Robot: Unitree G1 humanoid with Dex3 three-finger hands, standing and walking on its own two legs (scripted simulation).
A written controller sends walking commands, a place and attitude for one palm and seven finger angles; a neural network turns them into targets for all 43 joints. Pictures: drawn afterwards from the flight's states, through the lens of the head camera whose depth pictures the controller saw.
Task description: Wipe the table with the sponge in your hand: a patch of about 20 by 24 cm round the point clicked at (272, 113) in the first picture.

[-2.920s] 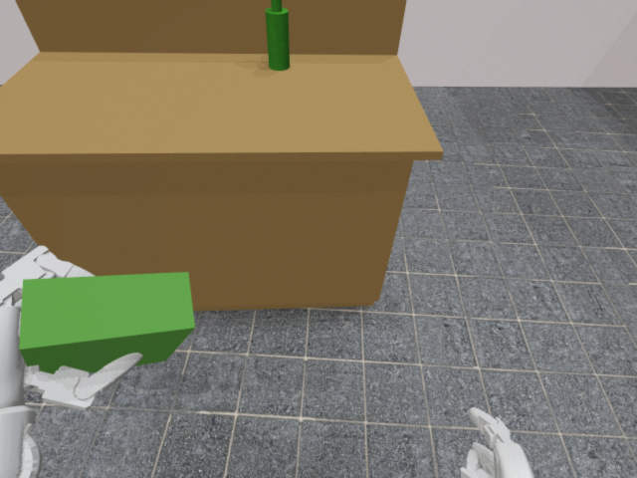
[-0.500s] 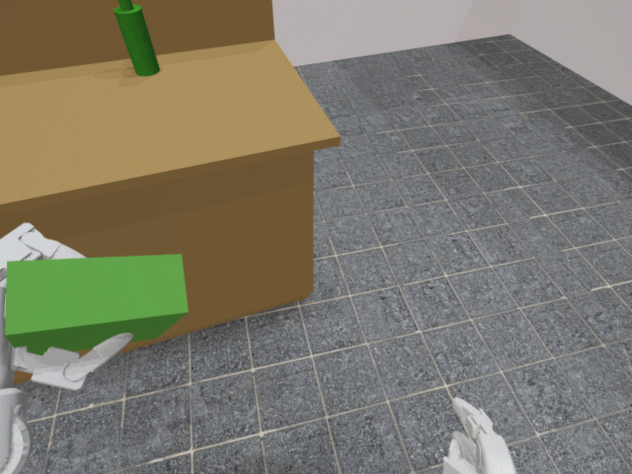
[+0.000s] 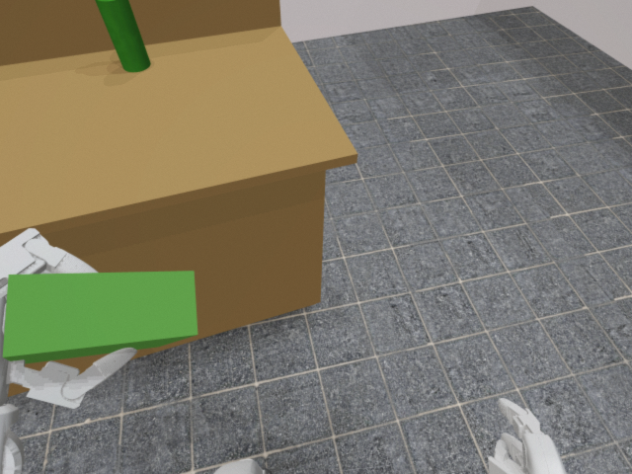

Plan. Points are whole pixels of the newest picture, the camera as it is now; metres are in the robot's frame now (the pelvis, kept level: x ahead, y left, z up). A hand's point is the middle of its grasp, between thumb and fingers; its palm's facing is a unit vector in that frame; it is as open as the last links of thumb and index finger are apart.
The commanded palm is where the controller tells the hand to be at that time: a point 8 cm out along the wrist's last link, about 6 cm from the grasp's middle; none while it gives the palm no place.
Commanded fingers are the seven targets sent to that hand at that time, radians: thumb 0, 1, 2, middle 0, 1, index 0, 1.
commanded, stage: take the last steps up to it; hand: left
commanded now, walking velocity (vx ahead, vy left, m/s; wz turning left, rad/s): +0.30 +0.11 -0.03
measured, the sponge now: (127, 317) +0.23 +0.19 +0.15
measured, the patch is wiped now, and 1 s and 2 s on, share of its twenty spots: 0.00 0.00 0.00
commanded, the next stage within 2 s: come to a stop and stand still in 0.72 s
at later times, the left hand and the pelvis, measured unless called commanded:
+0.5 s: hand (107, 216) +0.33 +0.24 +0.17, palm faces +0.44 -0.78 -0.44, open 9.6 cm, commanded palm +0.27 +0.28 +0.18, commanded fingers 0.00 0.10 1.30 -1.20 -1.60 -1.20 -1.60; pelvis +0.11 +0.00 -0.01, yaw +0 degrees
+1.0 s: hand (103, 146) +0.42 +0.27 +0.18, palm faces +0.40 -0.84 -0.38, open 9.6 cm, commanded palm +0.36 +0.31 +0.18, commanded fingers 0.00 0.10 1.30 -1.20 -1.60 -1.20 -1.60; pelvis +0.19 +0.04 +0.00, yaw -2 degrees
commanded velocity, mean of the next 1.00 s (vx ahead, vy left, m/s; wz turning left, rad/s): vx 0.14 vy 0.05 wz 0.00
